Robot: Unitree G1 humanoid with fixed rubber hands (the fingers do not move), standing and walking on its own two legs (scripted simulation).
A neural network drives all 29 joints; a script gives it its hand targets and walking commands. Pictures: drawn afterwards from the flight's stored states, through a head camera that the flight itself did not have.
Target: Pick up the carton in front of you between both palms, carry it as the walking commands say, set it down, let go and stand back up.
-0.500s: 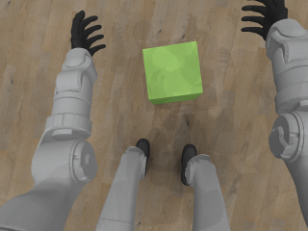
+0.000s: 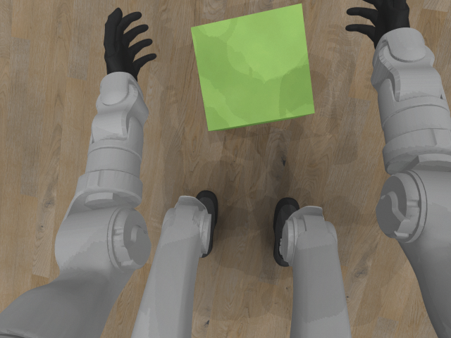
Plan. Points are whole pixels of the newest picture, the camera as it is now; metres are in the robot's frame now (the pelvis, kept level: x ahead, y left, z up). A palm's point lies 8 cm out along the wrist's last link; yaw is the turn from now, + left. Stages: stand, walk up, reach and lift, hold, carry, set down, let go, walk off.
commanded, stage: reach and lift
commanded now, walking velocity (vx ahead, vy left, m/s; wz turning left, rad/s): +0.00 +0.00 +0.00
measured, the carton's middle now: (252, 81) +0.52 -0.01 -0.42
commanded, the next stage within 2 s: none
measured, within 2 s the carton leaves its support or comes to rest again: leaves its support in 1.36 s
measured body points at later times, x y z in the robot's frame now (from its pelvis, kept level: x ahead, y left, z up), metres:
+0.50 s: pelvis -0.05 +0.00 -0.17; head +0.34 -0.02 +0.05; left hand +0.50 +0.18 -0.36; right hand +0.55 -0.18 -0.36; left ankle +0.08 +0.13 -0.51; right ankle +0.06 -0.12 -0.51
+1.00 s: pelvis -0.05 +0.00 -0.17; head +0.34 -0.02 +0.05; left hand +0.50 +0.16 -0.35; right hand +0.55 -0.15 -0.36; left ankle +0.08 +0.13 -0.51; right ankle +0.06 -0.12 -0.51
